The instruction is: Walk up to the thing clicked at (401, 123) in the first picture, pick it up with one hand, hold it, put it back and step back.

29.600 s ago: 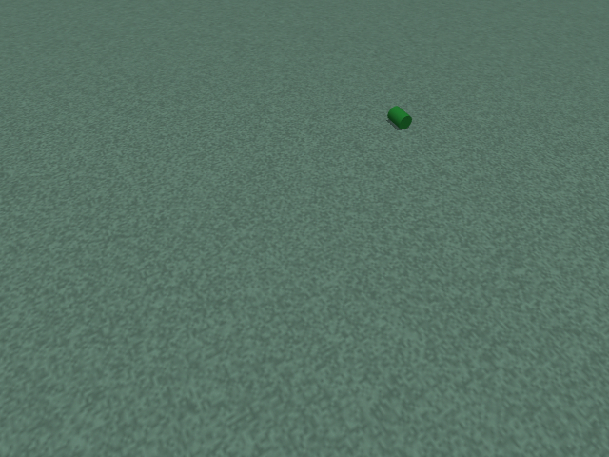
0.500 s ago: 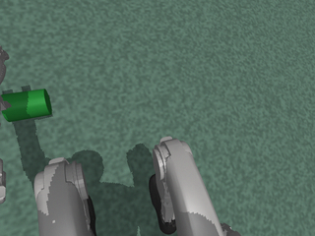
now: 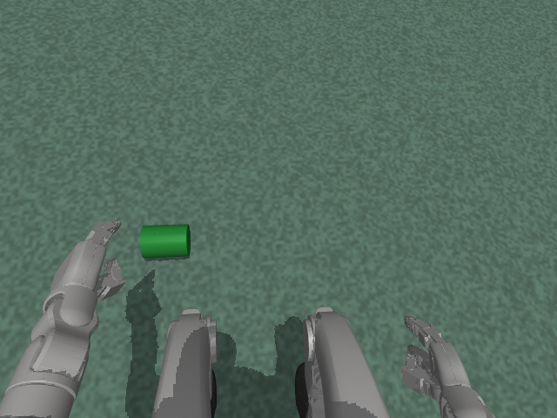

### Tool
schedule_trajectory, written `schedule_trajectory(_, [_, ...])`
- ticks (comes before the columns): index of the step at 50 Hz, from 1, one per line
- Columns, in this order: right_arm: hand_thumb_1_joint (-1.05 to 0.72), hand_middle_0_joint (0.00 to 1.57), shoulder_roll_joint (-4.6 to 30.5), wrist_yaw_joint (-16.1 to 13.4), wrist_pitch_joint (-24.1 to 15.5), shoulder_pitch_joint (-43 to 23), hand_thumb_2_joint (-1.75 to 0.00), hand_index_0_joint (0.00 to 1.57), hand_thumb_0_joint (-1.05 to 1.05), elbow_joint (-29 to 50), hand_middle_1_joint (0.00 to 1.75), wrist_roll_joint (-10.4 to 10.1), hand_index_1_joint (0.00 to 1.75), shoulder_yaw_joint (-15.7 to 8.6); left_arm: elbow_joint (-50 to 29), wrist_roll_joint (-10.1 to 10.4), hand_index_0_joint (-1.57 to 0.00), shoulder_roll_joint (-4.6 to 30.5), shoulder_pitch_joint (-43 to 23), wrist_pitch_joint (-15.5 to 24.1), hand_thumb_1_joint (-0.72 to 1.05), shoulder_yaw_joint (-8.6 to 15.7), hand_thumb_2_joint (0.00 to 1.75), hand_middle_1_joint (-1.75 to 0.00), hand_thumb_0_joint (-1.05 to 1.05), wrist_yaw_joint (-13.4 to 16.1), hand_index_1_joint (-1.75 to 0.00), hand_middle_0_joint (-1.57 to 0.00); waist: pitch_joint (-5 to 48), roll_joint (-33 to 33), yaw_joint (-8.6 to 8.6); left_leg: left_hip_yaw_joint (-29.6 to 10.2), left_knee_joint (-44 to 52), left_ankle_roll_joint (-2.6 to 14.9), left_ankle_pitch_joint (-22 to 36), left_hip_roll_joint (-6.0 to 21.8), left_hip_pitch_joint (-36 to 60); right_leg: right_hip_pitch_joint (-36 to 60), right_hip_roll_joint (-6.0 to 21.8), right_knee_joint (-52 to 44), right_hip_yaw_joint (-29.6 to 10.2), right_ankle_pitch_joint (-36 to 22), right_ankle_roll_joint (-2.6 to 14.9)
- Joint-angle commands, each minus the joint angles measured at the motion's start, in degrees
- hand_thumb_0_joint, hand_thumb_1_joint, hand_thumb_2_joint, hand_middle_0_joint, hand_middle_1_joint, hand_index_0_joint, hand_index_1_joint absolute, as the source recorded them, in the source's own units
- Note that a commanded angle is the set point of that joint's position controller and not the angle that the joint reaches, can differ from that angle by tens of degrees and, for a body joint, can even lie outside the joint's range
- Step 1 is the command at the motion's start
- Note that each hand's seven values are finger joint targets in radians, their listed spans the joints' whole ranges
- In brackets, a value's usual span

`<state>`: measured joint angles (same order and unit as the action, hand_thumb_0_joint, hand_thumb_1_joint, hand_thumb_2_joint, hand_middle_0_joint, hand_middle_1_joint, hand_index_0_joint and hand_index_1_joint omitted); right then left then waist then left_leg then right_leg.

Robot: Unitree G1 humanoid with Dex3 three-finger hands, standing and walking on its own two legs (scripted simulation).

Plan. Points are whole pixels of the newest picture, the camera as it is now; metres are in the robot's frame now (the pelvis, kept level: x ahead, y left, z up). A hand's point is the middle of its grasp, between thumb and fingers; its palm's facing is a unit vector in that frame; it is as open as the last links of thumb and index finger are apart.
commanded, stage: home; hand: left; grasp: from above
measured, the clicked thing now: (166, 241) +0.54 +0.24 -0.49
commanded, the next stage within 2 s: none
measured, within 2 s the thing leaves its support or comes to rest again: neither
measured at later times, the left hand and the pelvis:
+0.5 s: hand (69, 317) +0.25 +0.19 +0.10, palm faces +0.11 -0.97 -0.21, open 7.4 cm; pelvis +0.07 +0.00 +0.16, yaw +3 degrees
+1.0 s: hand (40, 351) +0.22 +0.19 +0.13, palm faces +0.12 -0.97 -0.19, open 7.4 cm; pelvis +0.07 +0.00 +0.18, yaw +4 degrees
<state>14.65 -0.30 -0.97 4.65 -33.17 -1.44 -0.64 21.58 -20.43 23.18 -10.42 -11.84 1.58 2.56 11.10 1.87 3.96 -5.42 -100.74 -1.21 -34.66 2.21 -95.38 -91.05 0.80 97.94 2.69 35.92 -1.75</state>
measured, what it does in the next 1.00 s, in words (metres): rises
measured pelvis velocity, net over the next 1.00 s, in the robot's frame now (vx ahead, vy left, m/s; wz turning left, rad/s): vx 0.07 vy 0.00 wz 0.07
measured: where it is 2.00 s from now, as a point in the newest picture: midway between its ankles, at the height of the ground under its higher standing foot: outside the picture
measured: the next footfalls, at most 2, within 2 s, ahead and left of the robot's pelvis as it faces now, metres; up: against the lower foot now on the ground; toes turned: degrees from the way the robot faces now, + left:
none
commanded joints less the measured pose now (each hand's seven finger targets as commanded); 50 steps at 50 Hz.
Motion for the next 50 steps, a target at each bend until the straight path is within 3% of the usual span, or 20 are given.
schedule_trajectory(1, [-0.9,0.2,8.2,-2.4,-4.0,2.6,-0.9,0.2,0.0,6.1,0.3,-0.7,0.3,-2.6,-15.2,6.8,-0.2,6.7,-4.2,-1.4,0.9,3.2,0.9,-0.3,0.0,2.2,-0.3,-0.2,23.1,5.4,1.87,0.2,21.6,2.07,-1.8,-0.8,28.9,18.4,-1.6,-20.5,-0.5,-3.2,2.65])
schedule_trajectory(4, [-0.9,0.2,7.5,-3.6,-5.4,2.2,-0.9,0.2,0.0,7.2,0.3,-0.9,0.3,-2.0,-18.8,11.4,-0.2,5.9,0.9,-2.9,0.9,4.6,0.9,-0.3,0.0,2.6,-0.3,-0.2,22.5,5.3,1.19,0.0,25.8,1.97,-0.1,-0.7,34.3,22.9,-1.5,-24.1,-0.6,-4.5,2.7])
schedule_trajectory(8, [-0.9,0.2,6.1,-5.2,-6.9,3.2,-0.9,0.2,0.0,7.7,0.3,-0.7,0.3,-0.9,-22.7,16.1,-0.2,2.7,7.0,-4.9,0.9,3.8,0.9,-0.3,0.0,3.0,-0.3,-0.2,18.5,5.3,1.27,0.2,31.3,1.82,2.5,-0.7,39.5,28.9,-1.5,-29.9,-0.5,-7.0,2.51])
schedule_trajectory(13, [-0.9,0.2,5.3,-7.6,-8.5,5.5,-0.9,0.2,0.0,8.5,0.3,-0.8,0.3,0.2,-26.5,20.3,-0.2,-0.3,16.2,-8.0,0.9,5.0,0.9,-0.3,0.0,3.1,-0.3,-0.2,16.5,4.4,0.44,0.3,37.5,1.48,9.3,-0.8,47.4,37.6,-1.5,-36.0,-0.1,-12.4,2.41])
schedule_trajectory(15, [-0.9,0.2,4.7,-8.6,-9.3,6.3,-0.9,0.2,0.0,9.1,0.3,-0.8,0.3,0.6,-28.8,21.8,-0.2,-1.9,19.0,-9.1,0.9,4.7,0.9,-0.3,0.0,3.0,-0.3,-0.2,14.5,4.5,0.89,1.1,39.8,1.53,10.9,-1.1,49.2,41.1,-1.5,-39.2,0.0,-13.7,2.3])
schedule_trajectory(17, [-0.9,0.2,4.4,-9.3,-10.0,7.3,-0.9,0.2,0.0,9.8,0.3,-0.7,0.3,0.9,-30.7,22.9,-0.2,-2.6,23.4,-10.0,0.9,5.5,0.9,-0.3,0.0,2.9,-0.3,-0.2,13.6,3.1,0.02,1.5,41.8,1.54,13.8,-1.4,51.5,45.4,-1.6,-41.7,0.1,-16.1,2.2])
schedule_trajectory(19, [-0.9,0.2,4.2,-9.9,-10.5,8.2,-0.9,0.2,0.0,10.5,0.3,-0.6,0.3,0.9,-32.5,23.8,-0.2,-4.0,27.7,-10.9,0.9,4.5,0.9,-0.3,0.0,2.5,-0.3,-0.2,12.5,3.0,0.02,2.3,43.6,1.52,17.4,-1.5,54.4,48.4,-1.9,-44.0,0.5,-19.2,2.05])
schedule_trajectory(24, [-0.9,0.2,3.7,-10.8,-11.8,9.1,-0.9,0.2,0.0,11.8,0.3,-0.1,0.3,0.9,-38.3,24.6,-0.2,-4.9,34.9,-12.3,0.9,4.4,0.9,-0.3,0.0,1.7,-0.3,-0.2,9.5,2.2,-0.87,2.9,47.1,1.54,23.3,-1.7,58.5,54.1,-2.1,-48.1,1.4,-24.2,1.89])
schedule_trajectory(31, [-0.9,0.2,4.1,-11.0,-13.3,9.0,-0.9,0.2,0.0,12.6,0.3,0.5,0.3,0.1,-41.2,23.9,-0.2,-5.3,39.5,-12.8,0.9,3.8,0.9,-0.3,0.0,0.0,-0.3,-0.2,4.1,0.8,-1.21,3.0,50.8,1.68,21.9,-1.9,60.5,55.6,-2.2,-51.4,2.2,-22.2,1.66])
schedule_trajectory(35, [-0.9,0.2,4.6,-10.9,-14.1,8.4,-0.9,0.2,0.0,12.4,0.3,0.9,0.3,-0.1,-40.7,23.7,-0.2,-5.3,37.2,-12.6,0.9,3.3,0.9,-0.3,0.0,-1.0,-0.3,-0.2,0.6,0.2,-0.44,3.3,51.8,1.8,17.9,-1.9,60.3,54.4,-2.0,-52.7,2.3,-18.7,1.31])
schedule_trajectory(50, [-0.9,0.2,4.7,-10.6,-15.4,7.4,-0.9,0.2,0.0,11.7,0.3,1.4,0.3,-0.1,-40.9,23.0,-0.2,-4.8,38.2,-11.4,0.9,3.9,0.9,-0.3,0.0,-1.0,-0.3,-0.2,3.0,0.9,-1.68,2.9,51.8,1.56,20.2,-1.8,62.2,56.6,-2.0,-51.8,2.2,-20.5,1.42])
